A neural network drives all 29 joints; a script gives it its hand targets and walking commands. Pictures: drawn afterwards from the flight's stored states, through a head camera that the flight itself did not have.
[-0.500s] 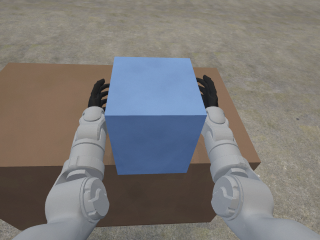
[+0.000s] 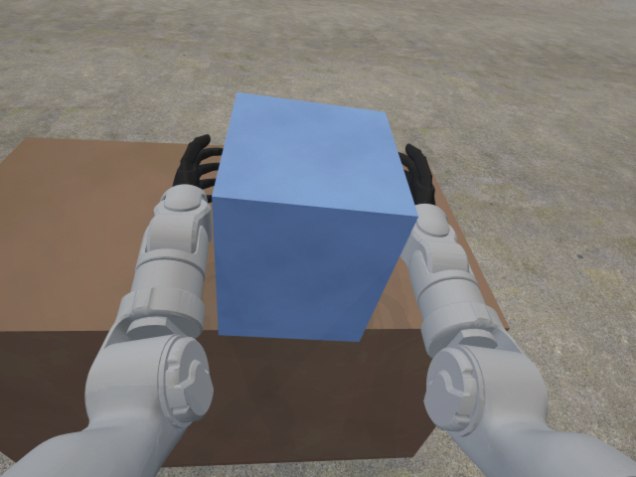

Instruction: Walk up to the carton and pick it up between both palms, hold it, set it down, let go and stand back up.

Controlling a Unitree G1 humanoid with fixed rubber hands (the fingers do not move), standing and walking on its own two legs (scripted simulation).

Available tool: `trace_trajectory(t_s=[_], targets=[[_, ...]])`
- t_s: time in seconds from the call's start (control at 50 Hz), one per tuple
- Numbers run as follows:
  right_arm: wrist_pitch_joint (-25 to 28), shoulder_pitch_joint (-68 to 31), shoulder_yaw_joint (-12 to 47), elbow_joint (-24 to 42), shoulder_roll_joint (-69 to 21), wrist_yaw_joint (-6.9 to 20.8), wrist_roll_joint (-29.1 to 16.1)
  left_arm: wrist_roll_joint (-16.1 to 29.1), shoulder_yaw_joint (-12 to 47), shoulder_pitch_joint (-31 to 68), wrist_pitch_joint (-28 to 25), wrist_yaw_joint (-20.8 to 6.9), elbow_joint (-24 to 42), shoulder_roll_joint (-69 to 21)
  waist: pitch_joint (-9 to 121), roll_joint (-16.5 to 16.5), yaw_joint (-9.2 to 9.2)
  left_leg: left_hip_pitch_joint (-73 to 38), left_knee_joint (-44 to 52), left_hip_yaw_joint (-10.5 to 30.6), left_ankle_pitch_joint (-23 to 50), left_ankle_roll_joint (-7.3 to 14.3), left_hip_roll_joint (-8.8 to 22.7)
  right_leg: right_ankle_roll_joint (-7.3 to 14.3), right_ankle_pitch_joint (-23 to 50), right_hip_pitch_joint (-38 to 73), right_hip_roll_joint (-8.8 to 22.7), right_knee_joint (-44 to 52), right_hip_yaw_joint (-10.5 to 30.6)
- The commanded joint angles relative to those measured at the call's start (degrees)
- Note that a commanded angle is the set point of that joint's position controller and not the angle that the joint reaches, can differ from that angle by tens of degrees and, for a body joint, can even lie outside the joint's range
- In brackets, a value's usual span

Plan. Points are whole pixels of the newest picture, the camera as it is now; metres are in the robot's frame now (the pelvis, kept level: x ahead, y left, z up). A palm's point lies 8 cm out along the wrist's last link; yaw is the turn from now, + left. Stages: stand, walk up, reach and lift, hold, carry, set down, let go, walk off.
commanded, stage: reach and lift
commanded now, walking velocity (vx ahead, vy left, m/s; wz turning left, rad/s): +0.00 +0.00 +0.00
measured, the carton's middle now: (301, 223) +0.41 +0.03 +0.13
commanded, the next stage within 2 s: hold in 1.88 s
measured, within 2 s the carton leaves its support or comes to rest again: neither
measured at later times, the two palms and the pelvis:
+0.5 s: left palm (185, 175) +0.39 +0.18 +0.20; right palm (426, 188) +0.40 -0.12 +0.21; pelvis +0.00 +0.00 +0.00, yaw +0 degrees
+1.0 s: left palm (187, 151) +0.40 +0.17 +0.23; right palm (435, 160) +0.41 -0.12 +0.24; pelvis +0.01 +0.00 +0.00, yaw +0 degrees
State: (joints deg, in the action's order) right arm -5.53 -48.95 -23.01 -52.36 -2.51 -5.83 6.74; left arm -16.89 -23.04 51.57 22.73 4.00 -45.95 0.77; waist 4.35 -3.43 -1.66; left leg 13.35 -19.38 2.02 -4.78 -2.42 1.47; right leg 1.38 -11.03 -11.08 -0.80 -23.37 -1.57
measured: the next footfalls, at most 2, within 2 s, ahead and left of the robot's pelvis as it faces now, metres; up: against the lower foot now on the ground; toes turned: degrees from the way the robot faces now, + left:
none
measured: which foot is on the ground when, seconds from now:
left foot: down 0.00-1.00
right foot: down 0.00-1.00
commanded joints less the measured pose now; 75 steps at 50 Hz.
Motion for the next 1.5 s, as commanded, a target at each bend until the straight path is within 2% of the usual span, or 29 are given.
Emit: trace_trajectory(t_s=[0.0, 0.06, 0.08, 0.12, 0.14, 0.16, 0.24, 0.3, 0.34, 0.4, 0.44, 0.46, 0.5, 0.6, 0.72, 0.8, 0.84, 0.9, 0.98, 1.02, 1.1, 1.16, 1.22, 1.24, 1.26, 1.32, 1.34, 1.36, 1.48], targets=[[-0.52, -49.90, 20.56, 7.50, -30.36, 5.57, -4.64, 8.69, 19.74, 41.16, -0.96, -8.30, 12.64, -32.18, 25.71, 2.92, 3.08, -13.98, 2.22, -5.68, 0.11, 3.61, -3.17, -5.27, 5.27, 8.70, 1.30, 8.23, -0.23], [-1.15, -49.63, 23.63, 8.91, -29.56, 4.33, -7.27, 9.07, 21.84, 40.50, 0.13, -8.91, 16.80, -33.38, 29.48, 4.78, 4.51, -16.67, 0.90, -5.00, 5.25, 2.70, -3.34, -5.70, 14.78, 12.17, 1.13, 7.26, -0.32], [-1.27, -49.96, 25.64, 10.90, -30.62, 3.82, -7.94, 9.30, 22.37, 39.15, 0.41, -9.06, 17.68, -33.45, 30.68, 3.36, 4.25, -16.74, 0.23, -4.94, 7.38, 2.60, -3.65, -5.89, 19.37, 14.08, 0.76, 6.63, -0.58], [-2.08, -50.09, 26.82, 11.70, -30.46, 3.15, -9.29, 9.51, 22.44, 38.44, 0.79, -9.48, 17.36, -33.20, 30.00, 3.51, 4.59, -16.64, -0.14, -4.55, 7.13, 2.63, -3.70, -5.96, 20.15, 15.20, 0.79, 6.74, -0.41], [-2.72, -48.77, 26.18, 11.33, -29.94, 2.88, -9.59, 9.61, 23.26, 39.13, 1.24, -9.65, 17.74, -33.53, 28.17, 4.39, 6.20, -16.56, 0.27, -4.17, 5.51, 2.37, -3.89, -5.91, 19.15, 14.72, 1.00, 7.06, -0.15], [-2.41, -50.59, 29.03, 16.03, -31.41, 2.42, -10.91, 10.28, 24.25, 38.12, 1.53, -9.76, 20.32, -34.41, 31.96, 2.85, 5.30, -18.36, -0.72, -4.39, 9.49, 2.37, -3.99, -6.25, 24.47, 17.00, 0.57, 6.13, -0.64], [-4.24, -49.32, 30.94, 16.83, -30.69, 1.27, -13.50, 10.74, 26.99, 39.74, 3.03, -10.14, 25.25, -35.66, 29.73, 5.39, 7.03, -20.61, -1.14, -3.32, 10.59, 1.21, -3.77, -6.25, 25.61, 15.52, 0.16, 6.16, -1.01], [-6.18, -47.25, 29.24, 13.19, -29.23, 0.93, -13.38, 9.81, 25.93, 38.45, 5.06, -10.72, 22.67, -34.75, 21.92, 4.38, 8.39, -19.22, -0.09, -3.12, 6.61, 1.49, -3.53, -5.79, 18.64, 11.92, 0.09, 7.75, -1.25], [-6.86, -49.41, 29.44, 14.24, -29.21, 1.10, -13.42, 8.83, 24.89, 39.51, 6.24, -10.91, 22.45, -33.78, 21.27, 2.80, 7.53, -18.31, 0.87, -3.63, 2.51, 2.41, -3.70, -5.80, 12.25, 11.64, 0.27, 8.55, -1.26], [-8.08, -50.03, 27.08, 11.24, -28.23, 1.07, -13.15, 8.52, 24.77, 41.36, 7.43, -11.23, 21.71, -32.74, 18.11, 4.42, 8.44, -17.57, 1.92, -3.70, -0.73, 2.30, -3.31, -5.22, 7.20, 9.15, 0.60, 9.55, -0.80], [-8.02, -52.54, 27.65, 13.19, -29.17, 1.08, -14.58, 9.89, 26.88, 43.63, 7.70, -10.63, 24.14, -34.39, 21.03, 6.47, 8.59, -17.75, 1.86, -3.38, 0.65, 1.55, -3.21, -4.79, 7.90, 9.83, 0.11, 8.84, -1.18], [-7.67, -55.60, 29.40, 16.51, -30.31, 1.23, -15.54, 10.64, 27.22, 43.99, 7.64, -10.22, 25.06, -34.42, 24.15, 5.56, 7.18, -18.13, 1.00, -3.45, 2.67, 1.89, -3.38, -4.95, 9.31, 10.43, -0.22, 8.56, -1.06], [-8.24, -56.35, 30.79, 16.63, -31.31, 1.37, -16.30, 11.81, 28.38, 47.19, 7.62, -9.27, 27.65, -34.28, 25.69, 5.59, 7.22, -18.75, 1.03, -3.10, 2.73, 1.79, -3.17, -4.71, 8.73, 9.99, -0.72, 8.47, -1.37], [-9.90, -59.98, 32.14, 19.69, -31.49, 0.71, -18.37, 12.90, 28.11, 47.14, 9.11, -8.75, 23.79, -33.73, 24.96, 4.42, 6.68, -17.30, 0.63, -2.89, -0.30, 2.99, -3.76, -5.25, 5.92, 7.31, 0.03, 9.04, -0.44], [-12.03, -58.49, 28.41, 12.62, -29.95, 1.19, -17.18, 11.53, 25.48, 48.05, 10.42, -8.85, 20.85, -32.03, 20.50, 4.24, 7.22, -15.51, 2.13, -3.12, -5.44, 3.32, -3.21, -4.77, -0.36, 3.85, 0.33, 9.99, 0.08], [-12.86, -57.12, 30.60, 15.72, -31.07, 0.00, -18.83, 12.72, 25.44, 46.36, 11.03, -9.64, 22.72, -31.42, 24.89, 2.72, 7.81, -16.78, 1.15, -3.29, -0.90, 3.40, -3.76, -5.64, 8.02, 8.25, 0.46, 9.47, 0.48], [-13.43, -55.44, 30.00, 14.36, -29.14, -0.35, -19.77, 12.26, 26.02, 44.92, 11.65, -9.83, 22.26, -31.78, 23.69, 4.83, 9.11, -16.86, 0.89, -3.01, 1.66, 2.17, -3.60, -5.25, 11.52, 8.90, 0.08, 8.83, 0.11], [-13.90, -55.48, 33.55, 20.58, -29.62, -1.08, -22.87, 14.83, 30.44, 46.48, 11.61, -9.24, 30.82, -34.44, 31.14, 6.51, 10.04, -20.57, -1.18, -1.89, 9.14, 0.59, -3.76, -5.47, 19.53, 11.95, -1.16, 7.42, -0.36], [-15.29, -56.27, 37.27, 25.42, -30.94, -2.32, -26.83, 16.26, 32.93, 46.85, 12.60, -8.78, 34.09, -35.24, 33.19, 7.62, 9.89, -21.16, -2.77, -1.16, 13.66, 0.13, -3.92, -5.94, 25.85, 12.91, -1.09, 6.54, 0.23], [-16.94, -54.76, 37.38, 24.58, -30.70, -2.62, -27.07, 16.29, 32.72, 47.14, 13.25, -8.95, 33.85, -34.76, 31.35, 6.30, 10.32, -20.14, -2.28, -0.92, 10.05, 0.45, -3.84, -5.99, 22.13, 11.28, -1.16, 7.12, 0.33], [-19.26, -53.10, 35.36, 16.39, -28.49, -1.83, -26.68, 11.68, 27.28, 44.84, 15.00, -9.57, 27.52, -31.68, 20.98, 5.65, 8.15, -16.94, 0.80, -1.10, 0.52, 1.51, -3.24, -5.16, 8.30, 6.17, -0.89, 9.08, 0.57], [-19.78, -55.03, 36.38, 18.52, -30.34, -1.63, -27.39, 13.01, 26.20, 46.81, 15.11, -9.71, 28.82, -31.13, 23.47, 3.19, 7.27, -16.60, 0.82, -1.54, 0.33, 2.62, -3.43, -5.61, 8.77, 6.98, -0.83, 8.89, 1.00], [-19.16, -61.41, 39.70, 27.50, -32.69, -1.98, -29.42, 16.48, 29.44, 50.43, 14.36, -9.14, 32.88, -32.52, 31.86, 3.21, 6.78, -17.92, -1.05, -1.11, 4.84, 2.68, -3.98, -6.22, 15.68, 9.36, -0.90, 7.47, 1.47], [-19.37, -61.19, 39.17, 26.70, -32.49, -2.01, -29.99, 17.55, 31.22, 52.67, 14.12, -8.71, 34.23, -33.05, 32.55, 4.94, 7.80, -18.24, -1.38, -0.70, 5.40, 1.91, -3.73, -5.90, 15.67, 8.47, -1.14, 7.48, 1.42], [-19.69, -62.45, 40.09, 28.90, -33.01, -2.12, -30.44, 17.09, 29.82, 50.56, 14.43, -8.65, 31.98, -32.71, 32.22, 3.17, 6.53, -17.84, -1.31, -1.24, 4.86, 2.69, -4.02, -6.29, 15.59, 8.18, -1.20, 7.89, 1.54], [-20.67, -60.75, 37.97, 23.08, -32.17, -1.94, -29.84, 15.46, 29.02, 52.05, 14.87, -8.16, 30.33, -32.67, 27.95, 5.23, 6.60, -15.88, -0.34, -0.99, 1.46, 2.42, -3.61, -5.58, 8.75, 4.86, -1.28, 8.44, 1.47], [-21.37, -60.50, 37.28, 21.31, -31.82, -1.86, -29.02, 14.77, 26.62, 50.96, 15.49, -8.31, 26.46, -30.82, 24.51, 3.26, 6.23, -14.76, 0.37, -1.28, -2.15, 3.43, -3.62, -5.70, 4.95, 3.72, -1.09, 9.28, 1.53], [-21.81, -57.39, 36.92, 18.81, -33.19, -1.67, -29.02, 14.45, 26.68, 52.51, 15.09, -8.31, 29.97, -30.89, 25.06, 4.16, 6.14, -15.27, 0.40, -1.28, -1.68, 3.24, -3.52, -5.56, 5.16, 3.84, -0.79, 8.99, 1.94], [-22.55, -58.95, 36.06, 18.64, -31.44, -1.77, -30.06, 14.95, 26.75, 52.21, 16.28, -8.69, 28.90, -30.34, 25.81, 4.09, 7.13, -15.02, 0.31, -1.27, 0.02, 2.54, -3.36, -5.63, 6.93, 5.09, -1.36, 8.83, 1.69]])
